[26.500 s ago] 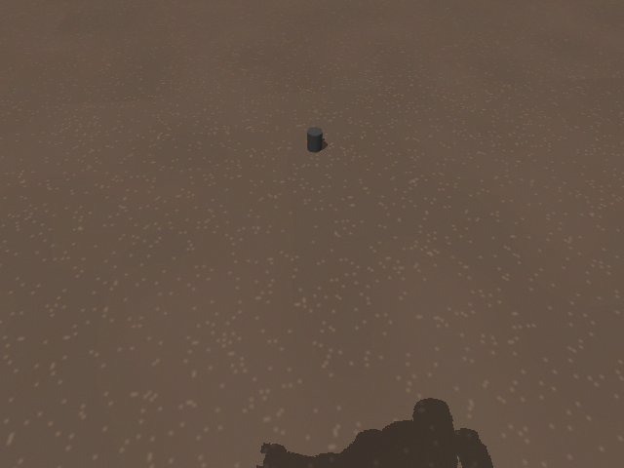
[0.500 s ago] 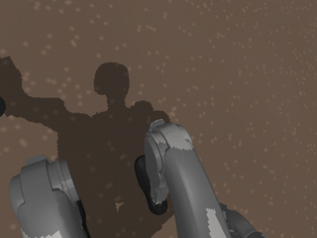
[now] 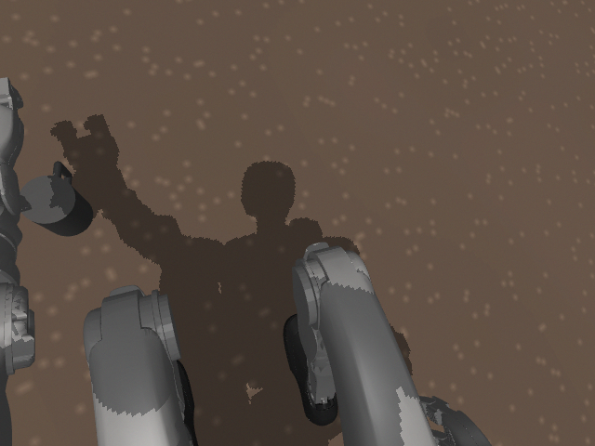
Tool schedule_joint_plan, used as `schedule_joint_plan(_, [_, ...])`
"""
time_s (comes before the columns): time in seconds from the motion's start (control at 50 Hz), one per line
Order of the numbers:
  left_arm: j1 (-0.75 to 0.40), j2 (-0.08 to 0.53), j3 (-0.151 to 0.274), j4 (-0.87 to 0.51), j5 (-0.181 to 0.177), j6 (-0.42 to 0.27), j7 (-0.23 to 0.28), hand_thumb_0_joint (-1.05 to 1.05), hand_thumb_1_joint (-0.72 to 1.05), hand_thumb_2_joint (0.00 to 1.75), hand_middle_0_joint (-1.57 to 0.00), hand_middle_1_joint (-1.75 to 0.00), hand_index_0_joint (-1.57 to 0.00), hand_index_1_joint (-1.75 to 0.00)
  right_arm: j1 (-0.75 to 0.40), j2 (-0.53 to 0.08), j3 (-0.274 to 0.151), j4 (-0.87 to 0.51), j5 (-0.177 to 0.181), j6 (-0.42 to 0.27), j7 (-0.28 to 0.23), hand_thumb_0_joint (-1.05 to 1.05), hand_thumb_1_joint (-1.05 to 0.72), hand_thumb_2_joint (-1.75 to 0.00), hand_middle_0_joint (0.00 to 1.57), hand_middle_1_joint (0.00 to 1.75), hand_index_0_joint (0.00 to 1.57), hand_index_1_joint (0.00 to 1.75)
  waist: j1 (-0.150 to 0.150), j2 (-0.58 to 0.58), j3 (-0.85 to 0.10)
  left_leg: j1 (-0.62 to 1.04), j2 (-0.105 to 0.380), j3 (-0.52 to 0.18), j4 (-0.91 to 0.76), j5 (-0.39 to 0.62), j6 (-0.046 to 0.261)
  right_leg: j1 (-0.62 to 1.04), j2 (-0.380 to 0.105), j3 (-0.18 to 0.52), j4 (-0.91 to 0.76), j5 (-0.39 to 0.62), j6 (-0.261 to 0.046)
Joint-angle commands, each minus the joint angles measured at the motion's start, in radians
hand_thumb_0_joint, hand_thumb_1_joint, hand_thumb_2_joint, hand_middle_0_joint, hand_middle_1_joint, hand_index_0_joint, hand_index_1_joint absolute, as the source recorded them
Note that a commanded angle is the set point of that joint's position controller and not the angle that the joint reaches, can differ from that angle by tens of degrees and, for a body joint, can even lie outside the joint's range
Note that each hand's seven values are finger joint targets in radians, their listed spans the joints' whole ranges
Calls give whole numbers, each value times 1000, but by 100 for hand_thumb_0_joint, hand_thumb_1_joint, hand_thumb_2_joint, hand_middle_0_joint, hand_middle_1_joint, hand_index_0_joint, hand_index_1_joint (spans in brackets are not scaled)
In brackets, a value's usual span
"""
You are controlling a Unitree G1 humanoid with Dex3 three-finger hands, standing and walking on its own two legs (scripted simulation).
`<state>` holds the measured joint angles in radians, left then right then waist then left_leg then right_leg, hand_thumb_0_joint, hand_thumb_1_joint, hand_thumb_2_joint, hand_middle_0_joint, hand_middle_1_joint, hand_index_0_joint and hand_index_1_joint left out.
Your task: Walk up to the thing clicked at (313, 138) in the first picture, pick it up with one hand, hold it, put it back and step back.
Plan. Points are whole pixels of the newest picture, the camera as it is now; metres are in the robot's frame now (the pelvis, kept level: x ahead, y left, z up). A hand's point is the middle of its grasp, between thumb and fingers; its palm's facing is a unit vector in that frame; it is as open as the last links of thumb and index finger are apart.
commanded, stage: withdraw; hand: left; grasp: from above
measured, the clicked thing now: (60, 198) +0.49 +0.28 -0.29
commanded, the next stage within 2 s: home in 0.54 s
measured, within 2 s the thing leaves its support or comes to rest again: neither
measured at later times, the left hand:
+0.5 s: hand (28, 195) +0.45 +0.27 -0.14, palm faces -0.44 -0.04 -0.90, open 14.1 cm
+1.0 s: hand out of the picture +0.45 +0.27 -0.04, palm faces -0.39 -0.35 -0.85, open 11.2 cm
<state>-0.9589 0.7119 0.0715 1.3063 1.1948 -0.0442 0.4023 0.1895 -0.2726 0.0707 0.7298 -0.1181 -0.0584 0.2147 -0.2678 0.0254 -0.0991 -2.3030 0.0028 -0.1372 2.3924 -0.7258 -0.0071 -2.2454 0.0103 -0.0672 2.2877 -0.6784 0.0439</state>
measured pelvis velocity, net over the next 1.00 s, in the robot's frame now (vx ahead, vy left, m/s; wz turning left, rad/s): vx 0.00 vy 0.01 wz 0.05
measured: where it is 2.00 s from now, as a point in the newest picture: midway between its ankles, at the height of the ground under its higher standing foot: (250, 414)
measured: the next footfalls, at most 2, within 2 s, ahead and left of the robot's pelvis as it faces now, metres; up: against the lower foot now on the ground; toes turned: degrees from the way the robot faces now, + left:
none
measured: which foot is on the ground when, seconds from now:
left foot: down 0.00-1.00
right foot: down 0.00-1.00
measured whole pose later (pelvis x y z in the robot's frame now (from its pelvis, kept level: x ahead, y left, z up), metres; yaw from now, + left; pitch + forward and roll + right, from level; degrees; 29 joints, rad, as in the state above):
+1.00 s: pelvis +0.00 +0.01 +0.08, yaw +3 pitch +37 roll -7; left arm -0.72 0.58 0.07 0.89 0.84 0.00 0.04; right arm 0.27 -0.27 0.02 0.62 -0.02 0.07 0.09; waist -0.18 0.09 -0.16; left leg -2.09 0.00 -0.09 2.14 -0.69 0.01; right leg -2.04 -0.01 -0.04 2.05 -0.66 0.05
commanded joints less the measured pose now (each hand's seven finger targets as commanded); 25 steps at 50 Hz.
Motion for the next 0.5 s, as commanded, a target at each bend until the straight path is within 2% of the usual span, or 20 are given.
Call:
schedule_joint_plan(0.0, [-318, 142, -61, -125, -73, 49, -111, 0, -59, 105, -8, -105, -7, -107, 224, -257, -116, -28, 27, 40, -38, 0, -92, -91, 20, 30, 20, 30, -8, 247, -644, 503, -11, 99, -351, 192, 42, 429, 42, -61, -316, 212, -87])
schedule_joint_plan(0.02, [-281, 119, -75, -88, -88, 50, -152, 0, -59, 105, -8, -105, -6, -107, 221, -270, -118, -32, 34, 48, -48, 0, -92, -91, 20, 30, 20, 30, -6, 200, -571, 475, -14, 89, -368, 164, 42, 400, 36, -61, -334, 177, -92])
schedule_joint_plan(0.06, [-253, 67, -125, -96, -112, 36, -235, 0, -59, 105, -8, -105, -7, -107, 208, -265, -119, -53, 45, 63, -70, 0, -92, -91, 20, 30, 20, 30, -6, 126, -525, 446, -17, 98, -386, 150, 46, 450, 38, -54, -375, 146, -96])
schedule_joint_plan(0.1, [-211, 42, -154, -87, -128, 18, -298, 0, -56, 104, -8, -105, -7, -106, 212, -268, -112, -71, 54, 75, -92, 0, -91, -90, 20, 30, 20, 30, -13, 45, -480, 429, -20, 101, -401, 160, 50, 494, 32, -49, -413, 151, -91])
schedule_joint_plan(0.12, [-225, 52, -152, -112, -142, 2, -317, 0, -56, 103, -8, -104, -7, -105, 208, -271, -108, -77, 58, 78, -105, 0, -91, -90, 20, 30, 20, 30, -7, 25, -475, 421, -24, 102, -402, 163, 52, 508, 28, -44, -426, 153, -91])
schedule_joint_plan(0.16, [-253, 33, -163, -117, -153, -35, -339, 0, -56, 104, -9, -105, -8, -106, 207, -260, -100, -81, 55, 80, -121, 0, -91, -90, 20, 30, 20, 30, -18, -15, -458, 411, -24, 108, -394, 165, 52, 524, 26, -38, -437, 152, -87])
schedule_joint_plan(0.2, [-299, 58, -155, -132, -134, -89, -339, 0, -55, 102, -10, -103, -9, -104, 198, -249, -89, -79, 52, 80, -139, 0, -91, -90, 20, 30, 20, 30, -9, 2, -474, 413, -25, 112, -378, 161, 52, 504, 23, -30, -430, 146, -88])
schedule_joint_plan(0.22, [-352, 85, -142, -157, -119, -119, -325, 0, -54, 102, -11, -102, -10, -104, 195, -255, -85, -78, 49, 77, -148, 0, -91, -91, 20, 30, 20, 30, 0, 22, -500, 429, -29, 110, -369, 160, 48, 479, 19, -28, -422, 134, -96])
schedule_joint_plan(0.24, [-369, 139, -118, -168, -92, -145, -300, 0, -55, 103, -11, -103, -9, -104, 186, -254, -80, -78, 47, 75, -153, 0, -91, -91, 20, 30, 20, 30, 15, 86, -521, 467, -29, 108, -373, 165, 40, 453, 15, -28, -404, 133, -99])
schedule_joint_plan(0.26, [-383, 156, -110, -161, -63, -169, -265, 0, -54, 101, -12, -101, -10, -103, 170, -247, -73, -78, 42, 74, -155, 0, -91, -91, 20, 30, 20, 30, 24, 138, -540, 498, -27, 103, -374, 168, 33, 416, 15, -32, -376, 137, -100])
schedule_joint_plan(0.28, [-415, 163, -109, -158, -31, -190, -227, 0, -54, 102, -12, -101, -10, -102, 164, -241, -65, -77, 35, 74, -152, 0, -91, -91, 20, 30, 20, 30, 9, 178, -551, 532, -25, 95, -373, 171, 27, 391, 15, -42, -353, 151, -96])
schedule_joint_plan(0.32, [-482, 207, -82, -130, 41, -211, -133, 0, -56, 103, -10, -102, -8, -103, 155, -239, -61, -65, 22, 75, -143, 0, -91, -91, 20, 30, 20, 30, 18, 265, -598, 584, -24, 96, -373, 175, 19, 357, 16, -43, -308, 167, -97])
schedule_joint_plan(0.36, [-518, 169, -92, -42, 68, -209, -55, 0, -58, 103, -8, -103, -7, -104, 143, -237, -54, -66, 11, 72, -135, 0, -91, -90, 20, 30, 20, 30, -10, 315, -578, 587, -28, 89, -380, 137, 17, 298, 15, -55, -284, 148, -94])
schedule_joint_plan(0.38, [-521, 173, -84, 2, 80, -202, -21, 0, -59, 104, -8, -104, -7, -105, 142, -240, -54, -62, 3, 66, -135, 0, -91, -91, 20, 30, 20, 30, -20, 319, -555, 583, -31, 89, -383, 114, 16, 289, 15, -58, -287, 129, -95])
schedule_joint_plan(0.44, [-588, 250, -36, 38, 126, -164, 55, 0, -60, 105, -8, -105, -7, -106, 171, -256, -63, -40, -16, 46, -131, 0, -91, -91, 20, 30, 20, 30, -33, 357, -617, 596, -35, 105, -368, 121, 16, 288, 13, -60, -283, 128, -96])
schedule_joint_plan(0.48, [-597, 275, -11, 23, 128, -127, 78, 0, -59, 104, -9, -104, -8, -105, 176, -260, -70, -36, -24, 35, -126, 0, -92, -91, 20, 30, 20, 30, -25, 391, -664, 619, -33, 111, -367, 119, 15, 286, 8, -60, -272, 130, -95])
